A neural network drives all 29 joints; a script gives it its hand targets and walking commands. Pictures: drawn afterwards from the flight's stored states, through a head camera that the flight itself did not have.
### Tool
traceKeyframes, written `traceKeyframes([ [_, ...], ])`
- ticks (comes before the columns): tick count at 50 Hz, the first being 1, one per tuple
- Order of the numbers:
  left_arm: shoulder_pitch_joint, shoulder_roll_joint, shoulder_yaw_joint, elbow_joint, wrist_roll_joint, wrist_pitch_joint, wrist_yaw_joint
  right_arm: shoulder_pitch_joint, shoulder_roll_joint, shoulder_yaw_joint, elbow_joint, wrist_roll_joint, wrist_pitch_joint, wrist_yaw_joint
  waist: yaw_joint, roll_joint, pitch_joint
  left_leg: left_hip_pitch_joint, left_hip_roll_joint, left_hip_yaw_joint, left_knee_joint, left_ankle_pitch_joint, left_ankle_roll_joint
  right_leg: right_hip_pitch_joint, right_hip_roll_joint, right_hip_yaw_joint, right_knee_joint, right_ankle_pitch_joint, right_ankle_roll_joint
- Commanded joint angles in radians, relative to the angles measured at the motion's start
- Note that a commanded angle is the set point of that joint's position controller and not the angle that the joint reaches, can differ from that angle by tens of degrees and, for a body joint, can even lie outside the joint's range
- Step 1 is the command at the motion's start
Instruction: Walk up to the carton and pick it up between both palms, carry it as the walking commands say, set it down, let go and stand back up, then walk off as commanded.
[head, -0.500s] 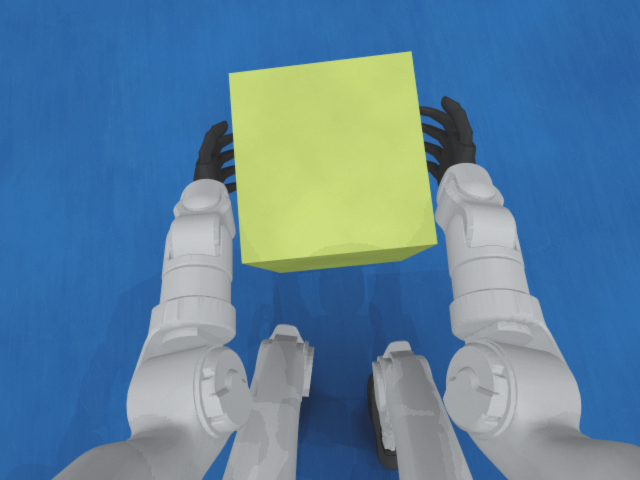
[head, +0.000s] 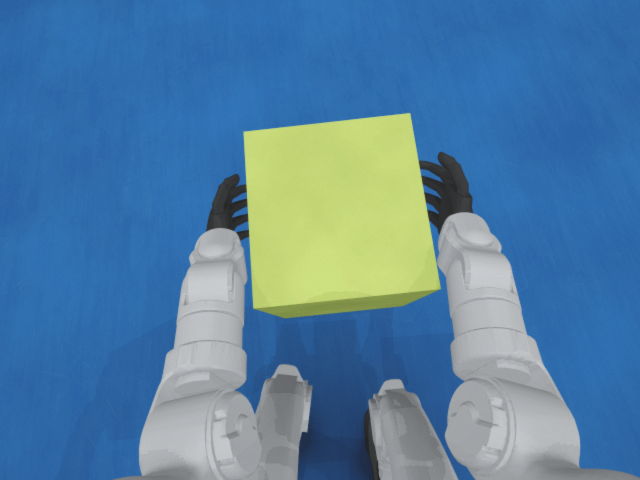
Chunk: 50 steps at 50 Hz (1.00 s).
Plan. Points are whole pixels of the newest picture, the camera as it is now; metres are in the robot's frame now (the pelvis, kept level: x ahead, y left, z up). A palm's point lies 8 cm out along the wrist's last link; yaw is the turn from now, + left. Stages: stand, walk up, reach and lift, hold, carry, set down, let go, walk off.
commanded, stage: reach and lift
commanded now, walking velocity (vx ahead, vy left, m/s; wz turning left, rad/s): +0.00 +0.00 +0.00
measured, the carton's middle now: (336, 233) +0.44 +0.03 -0.11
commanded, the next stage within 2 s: none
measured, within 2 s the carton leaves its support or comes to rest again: neither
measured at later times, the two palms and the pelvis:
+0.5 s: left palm (205, 233) +0.38 +0.17 +0.02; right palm (475, 211) +0.42 -0.11 +0.03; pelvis +0.02 -0.01 +0.06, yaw +0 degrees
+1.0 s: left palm (182, 213) +0.37 +0.17 +0.10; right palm (516, 201) +0.39 -0.12 +0.11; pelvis +0.03 +0.00 +0.11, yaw +1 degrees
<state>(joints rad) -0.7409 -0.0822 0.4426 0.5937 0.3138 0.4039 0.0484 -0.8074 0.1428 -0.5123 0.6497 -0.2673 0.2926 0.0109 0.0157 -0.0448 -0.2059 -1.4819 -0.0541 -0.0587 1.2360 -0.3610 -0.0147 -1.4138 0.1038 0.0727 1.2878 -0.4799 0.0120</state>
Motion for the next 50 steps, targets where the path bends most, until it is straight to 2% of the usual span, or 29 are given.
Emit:
traceKeyframes([
  [1, -0.657, -0.991, -0.49, -0.013, -0.168, -0.071, -0.259, -0.45, 1.02, 0.523, 0.167, 0.071, 0.043, 0.238, 0.035, 0.025, -0.728, 0.708, -0.08, 0.036, -0.127, 0.209, -0.01, 0.216, 0.065, -0.055, -0.217, 0.151, 0.002],
  [2, -0.582, -0.971, -0.49, 0.021, -0.149, -0.058, -0.262, -0.439, 1.024, 0.519, 0.162, 0.092, 0.049, 0.239, 0.067, 0.114, -0.635, 0.738, -0.082, 0.058, -0.149, 0.227, -0.006, 0.181, 0.063, -0.049, -0.223, 0.163, -0.004],
  [3, -0.571, -0.997, -0.507, -0.013, -0.172, -0.064, -0.268, -0.416, 1.04, 0.541, 0.144, 0.068, 0.055, 0.239, 0.015, -0.014, -0.646, 0.712, -0.074, 0.026, -0.173, 0.237, 0.003, 0.251, 0.058, -0.055, -0.256, 0.189, 0.005],
  [6, -0.632, -1.011, -0.552, -0.066, -0.214, -0.084, -0.277, -0.406, 1.068, 0.574, 0.147, 0.105, 0.044, 0.244, 0.032, 0.029, -0.647, 0.757, -0.074, 0.035, -0.177, 0.251, -0.004, 0.26, 0.055, -0.038, -0.267, 0.208, 0.001],
  [8, -0.545, -1.041, -0.532, -0.002, -0.187, -0.068, -0.279, -0.33, 1.05, 0.547, 0.144, 0.06, 0.046, 0.225, -0.012, 0.05, -0.651, 0.774, -0.076, 0.034, -0.193, 0.268, -0.005, 0.328, 0.056, -0.038, -0.295, 0.238, -0.008],
  [9, -0.582, -0.973, -0.511, -0.05, -0.185, -0.081, -0.283, -0.365, 1.056, 0.54, 0.157, 0.052, 0.046, 0.227, 0.017, -0.021, -0.607, 0.739, -0.067, 0.019, -0.199, 0.277, 0.007, 0.296, 0.055, -0.046, -0.297, 0.235, 0.003],
  [11, -0.562, -0.994, -0.502, -0.027, -0.167, -0.065, -0.284, -0.288, 1.064, 0.508, 0.19, 0.029, 0.066, 0.225, -0.013, 0.001, -0.553, 0.773, -0.07, 0.03, -0.228, 0.214, 0.007, 0.297, 0.053, -0.044, -0.336, 0.179, 0.001],
  [12, -0.571, -0.989, -0.517, -0.037, -0.171, -0.067, -0.288, -0.348, 1.051, 0.534, 0.145, 0.063, 0.054, 0.223, 0.026, 0.054, -0.542, 0.731, -0.069, 0.032, -0.237, 0.227, 0.012, 0.35, 0.044, -0.012, -0.346, 0.201, -0.006],
  [15, -0.506, -1.036, -0.561, -0.033, -0.177, -0.06, -0.289, -0.322, 1.074, 0.595, 0.114, 0.099, 0.052, 0.225, 0.044, 0.111, -0.631, 0.852, -0.07, 0.034, -0.26, 0.266, 0.004, 0.433, 0.042, -0.007, -0.357, 0.248, -0.01],
  [18, -0.405, -0.993, -0.521, -0.031, -0.153, -0.059, -0.288, -0.297, 1.091, 0.623, 0.092, 0.099, 0.064, 0.228, 0.076, 0.035, -0.559, 0.867, -0.068, 0.03, -0.304, 0.343, 0.019, 0.511, 0.035, -0.005, -0.404, 0.321, 0.007],
  [20, -0.413, -1.015, -0.565, -0.071, -0.157, -0.074, -0.288, -0.329, 1.118, 0.666, 0.051, 0.129, 0.039, 0.235, 0.099, 0.068, -0.651, 0.937, -0.071, 0.025, -0.317, 0.432, 0.016, 0.56, 0.04, 0.012, -0.413, 0.406, 0.002],
  [21, -0.444, -0.987, -0.522, -0.055, -0.162, -0.084, -0.292, -0.282, 1.078, 0.614, 0.1, 0.079, 0.049, 0.228, 0.032, -0.025, -0.528, 0.87, -0.059, 0.01, -0.304, 0.351, 0.025, 0.483, 0.032, 0.002, -0.433, 0.325, 0.006],
  [23, -0.398, -1.016, -0.572, -0.088, -0.19, -0.088, -0.302, -0.197, 1.108, 0.644, 0.101, 0.08, 0.051, 0.222, -0.003, -0.049, -0.607, 0.944, -0.057, 0.011, -0.314, 0.425, 0.018, 0.552, 0.029, -0.002, -0.453, 0.395, 0.009],
  [25, -0.445, -1.004, -0.602, -0.105, -0.196, -0.081, -0.309, -0.179, 1.07, 0.602, 0.097, 0.055, 0.038, 0.21, -0.003, 0.035, -0.543, 0.9, -0.063, 0.013, -0.346, 0.425, 0.008, 0.599, 0.028, 0.016, -0.468, 0.434, -0.011],
  [28, -0.422, -1.005, -0.574, -0.086, -0.172, -0.069, -0.304, -0.137, 1.034, 0.564, 0.116, 0.004, 0.051, 0.205, -0.026, 0.009, -0.471, 0.91, -0.051, 0.011, -0.38, 0.361, 0.004, 0.578, 0.027, 0.015, -0.508, 0.351, -0.019],
  [29, -0.376, -1.005, -0.564, -0.063, -0.17, -0.063, -0.303, -0.166, 1.023, 0.581, 0.096, 0.028, 0.055, 0.21, 0.012, 0.054, -0.403, 0.888, -0.051, 0.019, -0.417, 0.33, 0.005, 0.606, 0.022, 0.016, -0.522, 0.331, -0.02],
  [30, -0.368, -1.001, -0.557, -0.063, -0.161, -0.057, -0.304, -0.143, 1.047, 0.576, 0.104, 0.014, 0.063, 0.208, -0.014, 0.031, -0.421, 0.931, -0.058, 0.021, -0.422, 0.296, 0.009, 0.631, 0.02, 0.016, -0.544, 0.299, -0.014],
  [33, -0.371, -0.958, -0.507, -0.045, -0.124, -0.046, -0.299, -0.209, 1.025, 0.572, 0.105, 0.037, 0.075, 0.23, 0.077, 0.083, -0.384, 0.93, -0.05, 0.027, -0.456, 0.279, 0.009, 0.653, 0.014, 0.019, -0.556, 0.282, -0.011],
  [37, -0.335, -1.025, -0.593, -0.104, -0.17, -0.049, -0.3, -0.178, 1.079, 0.655, 0.063, 0.085, 0.079, 0.244, 0.044, 0.018, -0.391, 1.048, -0.045, 0.018, -0.496, 0.367, 0.022, 0.729, 0.01, 0.015, -0.605, 0.363, -0.005],
  [39, -0.394, -1.044, -0.615, -0.136, -0.193, -0.061, -0.297, -0.173, 1.093, 0.677, 0.041, 0.087, 0.07, 0.243, 0.053, 0.063, -0.459, 1.119, -0.053, 0.016, -0.51, 0.392, 0.01, 0.78, 0.013, 0.029, -0.617, 0.383, -0.011],
  [40, -0.317, -1.07, -0.64, -0.139, -0.209, -0.06, -0.3, -0.211, 1.122, 0.721, -0.003, 0.119, 0.069, 0.243, 0.06, -0.008, -0.532, 1.175, -0.044, 0.004, -0.514, 0.434, 0.016, 0.824, 0.014, 0.016, -0.618, 0.417, 0.004],
  [41, -0.394, -1.054, -0.663, -0.179, -0.216, -0.07, -0.301, -0.189, 1.074, 0.664, 0.005, 0.076, 0.059, 0.244, -0.007, -0.003, -0.501, 1.171, -0.035, -0.01, -0.518, 0.426, 0.011, 0.774, 0.02, 0.01, -0.616, 0.401, -0.007],
  [43, -0.345, -1.035, -0.65, -0.149, -0.202, -0.05, -0.297, -0.127, 1.082, 0.66, 0.045, 0.075, 0.074, 0.238, 0.02, 0.041, -0.448, 1.162, -0.043, 0.01, -0.556, 0.4, 0.007, 0.831, 0.014, 0.013, -0.636, 0.399, -0.016],
  [44, -0.416, -1.058, -0.671, -0.202, -0.226, -0.052, -0.297, -0.104, 1.047, 0.635, 0.054, 0.056, 0.075, 0.235, -0.03, 0.068, -0.377, 1.205, -0.044, 0.006, -0.553, 0.37, 0.0, 0.765, 0.004, 0.025, -0.662, 0.347, -0.028],
  [46, -0.345, -1.038, -0.62, -0.13, -0.178, -0.013, -0.28, -0.059, 1.03, 0.573, 0.111, 0.028, 0.104, 0.244, 0.002, 0.099, -0.275, 1.197, -0.039, 0.001, -0.613, 0.292, -0.003, 0.776, 0.01, 0.005, -0.676, 0.274, -0.033],
  [47, -0.3, -1.027, -0.581, -0.077, -0.157, 0.0, -0.283, -0.066, 0.984, 0.547, 0.101, 0.003, 0.114, 0.244, -0.016, 0.032, -0.248, 1.202, -0.035, -0.001, -0.614, 0.31, 0.004, 0.759, 0.008, -0.003, -0.696, 0.289, -0.023],
  [48, -0.27, -1.034, -0.595, -0.081, -0.167, 0.007, -0.285, -0.074, 0.96, 0.553, 0.072, 0.014, 0.111, 0.249, -0.022, 0.097, -0.236, 1.197, -0.034, -0.007, -0.64, 0.305, -0.005, 0.813, -0.001, 0.013, -0.711, 0.289, -0.039],
  [49, -0.222, -1.001, -0.567, -0.055, -0.151, 0.02, -0.289, -0.09, 0.981, 0.584, 0.05, 0.033, 0.126, 0.248, 0.015, 0.034, -0.257, 1.252, -0.03, 0.0, -0.651, 0.315, 0.009, 0.835, 0.003, 0.004, -0.737, 0.288, -0.019],
  [50, -0.222, -1.035, -0.584, -0.057, -0.157, 0.024, -0.289, -0.074, 1.007, 0.603, 0.043, 0.033, 0.129, 0.249, -0.008, 0.016, -0.281, 1.3, -0.027, -0.009, -0.647, 0.343, 0.013, 0.838, 0.001, 0.002, -0.742, 0.309, -0.021],
])
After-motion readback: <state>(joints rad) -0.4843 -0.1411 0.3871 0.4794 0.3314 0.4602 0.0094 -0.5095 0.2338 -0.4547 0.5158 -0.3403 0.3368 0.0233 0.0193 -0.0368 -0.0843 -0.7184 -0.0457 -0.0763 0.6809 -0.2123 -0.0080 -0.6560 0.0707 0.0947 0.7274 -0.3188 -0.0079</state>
